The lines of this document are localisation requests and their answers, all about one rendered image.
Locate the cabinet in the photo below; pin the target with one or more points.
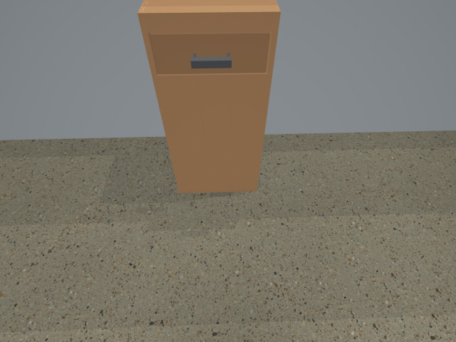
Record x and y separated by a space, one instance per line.
214 122

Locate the handle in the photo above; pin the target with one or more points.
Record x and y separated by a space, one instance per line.
211 62

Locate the drawer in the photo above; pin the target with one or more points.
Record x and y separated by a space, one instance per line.
173 51

